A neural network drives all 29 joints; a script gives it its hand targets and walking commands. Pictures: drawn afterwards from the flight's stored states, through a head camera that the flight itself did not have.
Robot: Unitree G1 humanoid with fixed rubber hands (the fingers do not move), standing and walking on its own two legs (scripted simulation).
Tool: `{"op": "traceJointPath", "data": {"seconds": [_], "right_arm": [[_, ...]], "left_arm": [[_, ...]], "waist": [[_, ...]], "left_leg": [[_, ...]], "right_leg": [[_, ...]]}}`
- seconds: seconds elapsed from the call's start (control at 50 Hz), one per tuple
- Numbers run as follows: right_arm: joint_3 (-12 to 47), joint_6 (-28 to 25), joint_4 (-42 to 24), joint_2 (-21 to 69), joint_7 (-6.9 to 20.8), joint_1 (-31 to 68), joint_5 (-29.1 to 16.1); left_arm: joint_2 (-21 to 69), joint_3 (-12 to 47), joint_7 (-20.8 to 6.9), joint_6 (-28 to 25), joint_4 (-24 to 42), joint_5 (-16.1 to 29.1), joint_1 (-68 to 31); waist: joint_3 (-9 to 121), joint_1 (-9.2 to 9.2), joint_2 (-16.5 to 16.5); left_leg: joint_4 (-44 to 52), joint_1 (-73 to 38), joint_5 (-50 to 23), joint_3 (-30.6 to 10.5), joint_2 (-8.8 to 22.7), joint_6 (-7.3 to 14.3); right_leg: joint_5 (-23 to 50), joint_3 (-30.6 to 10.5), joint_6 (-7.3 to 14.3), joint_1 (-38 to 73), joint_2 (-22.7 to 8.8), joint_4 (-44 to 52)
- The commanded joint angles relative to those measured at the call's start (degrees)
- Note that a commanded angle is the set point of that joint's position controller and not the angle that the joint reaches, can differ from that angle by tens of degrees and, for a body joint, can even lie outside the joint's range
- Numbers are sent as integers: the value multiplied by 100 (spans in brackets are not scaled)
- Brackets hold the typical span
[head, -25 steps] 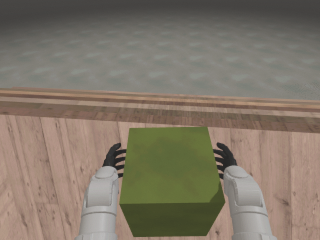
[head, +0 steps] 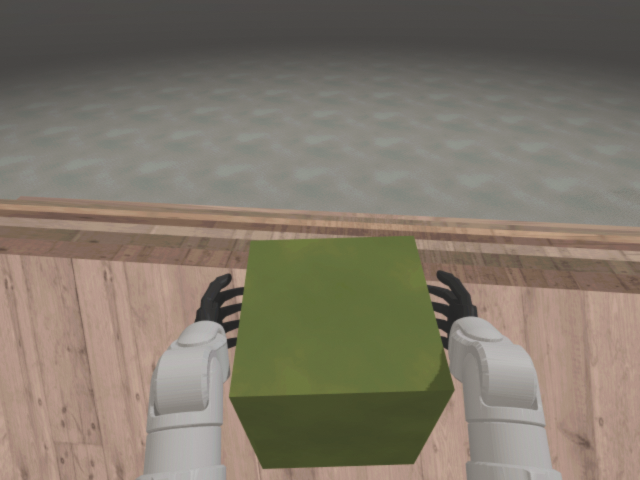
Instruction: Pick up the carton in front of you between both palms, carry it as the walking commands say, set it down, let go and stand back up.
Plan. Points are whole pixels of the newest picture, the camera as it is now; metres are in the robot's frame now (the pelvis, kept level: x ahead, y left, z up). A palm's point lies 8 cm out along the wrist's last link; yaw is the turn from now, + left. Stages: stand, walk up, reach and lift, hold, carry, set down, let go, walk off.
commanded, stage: carry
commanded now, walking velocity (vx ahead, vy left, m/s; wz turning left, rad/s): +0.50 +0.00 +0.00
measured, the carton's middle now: (335, 356) +0.30 +0.01 +0.03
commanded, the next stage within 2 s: none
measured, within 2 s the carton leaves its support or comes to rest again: neither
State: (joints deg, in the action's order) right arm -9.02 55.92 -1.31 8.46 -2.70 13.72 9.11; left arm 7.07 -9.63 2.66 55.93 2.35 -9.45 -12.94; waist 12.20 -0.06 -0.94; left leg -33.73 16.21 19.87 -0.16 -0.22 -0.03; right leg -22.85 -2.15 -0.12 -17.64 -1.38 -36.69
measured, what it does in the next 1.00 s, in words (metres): walks ahead: left foot, then right foot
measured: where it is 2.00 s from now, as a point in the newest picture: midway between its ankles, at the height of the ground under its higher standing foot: (320, 285)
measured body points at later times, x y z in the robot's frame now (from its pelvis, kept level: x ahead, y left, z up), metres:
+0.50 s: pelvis +0.25 +0.03 +0.01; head +0.23 +0.03 +0.46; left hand +0.51 +0.16 +0.10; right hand +0.49 -0.14 +0.10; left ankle +0.21 +0.09 -0.73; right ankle +0.18 -0.09 -0.65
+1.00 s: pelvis +0.58 -0.03 +0.02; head +0.59 -0.04 +0.47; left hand +0.82 +0.14 +0.08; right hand +0.84 -0.17 +0.08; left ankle +0.56 +0.12 -0.65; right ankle +0.59 -0.09 -0.73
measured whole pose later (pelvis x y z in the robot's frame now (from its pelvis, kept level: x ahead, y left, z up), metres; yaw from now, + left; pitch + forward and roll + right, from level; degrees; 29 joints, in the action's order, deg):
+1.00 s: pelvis +0.58 -0.03 +0.02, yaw +2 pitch +4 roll +1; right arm -2.4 66.9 -25.4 7.4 -6.6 -0.1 3.8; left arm 7.4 -3.6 6.8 66.0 25.0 -3.1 0.2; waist 4.0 -1.8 0.1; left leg -60.6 32.7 14.0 4.3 6.4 0.7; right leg -11.1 15.0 4.9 -14.8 -1.9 -21.1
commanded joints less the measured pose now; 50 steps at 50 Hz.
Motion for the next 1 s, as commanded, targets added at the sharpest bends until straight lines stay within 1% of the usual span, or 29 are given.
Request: {"op": "traceJointPath", "data": {"seconds": [0.0, 0.04, 0.06, 0.08, 0.1, 0.12, 0.14, 0.18, 0.22, 0.26, 0.3, 0.32, 0.34, 0.36, 0.38, 0.42, 0.46, 0.5, 0.6, 0.66, 0.72, 0.74, 0.76, 0.78, 0.8, 0.84, 0.86, 0.9, 0.98], "right_arm": [[3753, 380, -756, 4584, 678, 2593, -1744], [3856, 608, -1379, 4653, 523, 2404, -1838], [3966, 709, -1679, 4710, 478, 2262, -1933], [4076, 816, -1966, 4734, 470, 2189, -2037], [4228, 917, -2206, 4799, 484, 2192, -2194], [4343, 1005, -2458, 4817, 517, 2204, -2341], [4404, 1067, -2575, 4781, 534, 2129, -2427], [4468, 1155, -2836, 4879, 561, 1832, -2601], [4422, 1177, -2989, 4912, 540, 1523, -2597], [4312, 1207, -3079, 4808, 468, 1257, -2466], [4133, 1253, -3073, 4620, 392, 992, -2296], [4033, 1301, -3034, 4451, 344, 829, -2184], [3929, 1323, -2959, 4285, 295, 843, -2066], [3905, 1380, -3029, 4247, 268, 977, -2081], [4002, 1427, -3182, 4315, 270, 1136, -2149], [4199, 1478, -3232, 4520, 323, 1412, -2324], [4413, 1484, -3238, 4678, 406, 1521, -2488], [4554, 1465, -3236, 4701, 500, 1485, -2606], [4499, 1433, -3000, 4457, 624, 1327, -2636], [4385, 1409, -2903, 4419, 625, 1186, -2527], [4348, 1387, -2976, 4414, 609, 1179, -2430], [4342, 1380, -2986, 4395, 601, 1120, -2386], [4325, 1367, -2977, 4346, 597, 1157, -2337], [4386, 1377, -3147, 4427, 587, 1140, -2308], [4425, 1356, -3159, 4453, 613, 1245, -2364], [4490, 1224, -3036, 4926, 652, 1255, -2390], [4521, 1153, -2965, 5130, 661, 1212, -2389], [4568, 1023, -2895, 5321, 649, 1054, -2297], [4604, 872, -2868, 5237, 584, 808, -2109]], "left_arm": [[4842, 4044, -805, 451, 827, 2056, -3131], [4971, 4261, -719, 654, 1205, 2363, -2891], [4998, 4309, -676, 744, 1386, 2449, -2626], [5064, 4316, -626, 810, 1534, 2452, -2401], [4979, 4253, -560, 877, 1659, 2356, -2024], [4874, 4208, -497, 920, 1805, 2248, -1700], [5011, 4213, -453, 1007, 1999, 2204, -1531], [5109, 4278, -417, 1113, 2560, 2264, -1479], [5050, 4423, -415, 1174, 3031, 2399, -1578], [4900, 4540, -445, 1244, 3208, 2553, -1513], [4647, 4626, -476, 1322, 3372, 2639, -1432], [4448, 4594, -481, 1380, 3426, 2661, -1468], [4276, 4563, -494, 1474, 3544, 2720, -1675], [4203, 4612, -511, 1534, 3447, 2795, -1810], [4251, 4579, -535, 1564, 3341, 2803, -1747], [4503, 4461, -573, 1585, 3055, 2718, -1541], [4692, 4351, -571, 1544, 2813, 2529, -1275], [4761, 4279, -544, 1473, 2703, 2317, -1063], [4654, 4241, -431, 1411, 2620, 2057, -949], [4646, 4361, -436, 1411, 2784, 2159, -1130], [4678, 4420, -488, 1382, 2817, 2276, -1106], [4674, 4414, -515, 1369, 2810, 2301, -1100], [4660, 4401, -547, 1368, 2809, 2305, -1069], [4612, 4395, -587, 1326, 2725, 2363, -1209], [4856, 4485, -620, 1292, 2659, 2460, -1038], [5250, 4614, -694, 1187, 2811, 2571, -1233], [5415, 4678, -721, 1119, 2872, 2589, -1328], [5515, 4748, -758, 1014, 2892, 2613, -1320], [5273, 4728, -845, 938, 2885, 2573, -1024]], "waist": [[-223, 130, 1543], [75, 98, 1023], [383, 58, 778], [693, -13, 416], [772, -129, -509], [822, -188, -1648], [634, -227, -1539], [462, -277, -505], [479, -208, -651], [538, -78, -828], [988, 90, -366], [1204, 199, 386], [958, 195, 1882], [754, 190, 1472], [581, 184, 952], [485, 145, 153], [369, 117, 259], [226, 119, 440], [-183, 134, 827], [-438, 135, 1083], [77, -11, 1105], [426, -75, 871], [853, -203, 379], [1382, -149, -1279], [1128, -121, -1431], [1086, -92, -404], [944, -65, 25], [912, -35, -264], [468, -49, -574]], "left_leg": [[1797, -1366, 294, -2473, 1769, 1021], [1324, -1202, -865, -1596, 1521, 909], [939, -662, -915, -916, 1240, 683], [300, -199, -1074, -135, 839, 401], [-990, 958, -1639, 504, 439, 97], [-2022, 2478, -764, 867, 143, -130], [-2178, 3344, 1132, 701, 82, -111], [-1816, 3786, 1804, 576, 288, -15], [-680, 2949, 755, 718, 302, 32], [248, 1077, -265, 1101, -32, 28], [683, -1686, -955, 1657, -294, 118], [967, -2849, -84, 498, 484, 296], [2122, -2965, 522, -2743, 2194, 863], [2194, -2893, 21, -3395, 2638, 1396], [2044, -2663, -582, -2969, 2580, 1444], [2069, -2136, -1118, -1948, 2263, 1151], [2281, -1810, -1313, -1061, 1931, 806], [2382, -1799, -1767, -496, 1730, 731], [2316, -1780, -2832, 474, 1318, 629], [2319, -1698, -3198, 730, 1314, 575], [948, -1700, -4782, 1306, 1160, 335], [-56, -1227, -4514, 1468, 960, 172], [-1368, -243, -3009, 1264, 830, 87], [-3355, 1516, -881, 991, 117, -183], [-4162, 2143, 576, 318, -44, -59], [-4444, 2181, 187, -15, 570, 202], [-4076, 2094, -170, -52, 763, 219], [-3450, 1783, -507, 104, 812, 175], [-2113, 1978, -847, 536, 727, 5]], "right_leg": [[-597, 780, -15, -2139, 56, -223], [-180, 981, -29, -1187, 92, 744], [287, 1083, -35, -52, 129, 1101], [493, 752, 72, 889, -54, 1445], [738, -314, 437, 2052, -679, 1701], [2711, -1528, 951, 3169, -1633, 1451], [3994, -1938, 1294, 3605, -1954, 1566], [3777, -1719, 1255, 3809, -2044, 1614], [3243, -890, 838, 3265, -1717, 1720], [2807, 133, 519, 1954, -1329, 1644], [2845, 1068, 212, 389, -870, 476], [1817, 1306, 2, -721, -616, -751], [-50, 1364, -233, -2043, 103, -2296], [-612, 553, -47, -2553, -67, -3154], [-497, 366, 104, -2835, -404, -3571], [137, 274, 163, -2772, -713, -3394], [629, 417, 85, -2468, -688, -2543], [919, 700, 4, -2366, -532, -1835], [1762, 1289, 16, -1962, -202, -8], [2192, 1519, 152, -1423, -148, 518], [1993, 2008, 235, 153, 322, 811], [1596, 2078, 243, 1264, 411, 895], [701, 902, 341, 2433, -445, 987], [-740, -2238, 1250, 3598, -2232, 1877], [183, -3045, 1410, 3264, -2381, 2600], [1533, -1725, 1164, 2645, -2144, 2225], [1687, -1185, 982, 2194, -1983, 2259], [1307, -464, 721, 1717, -1749, 2467], [1301, 343, 746, 1567, -1483, 2757]]}}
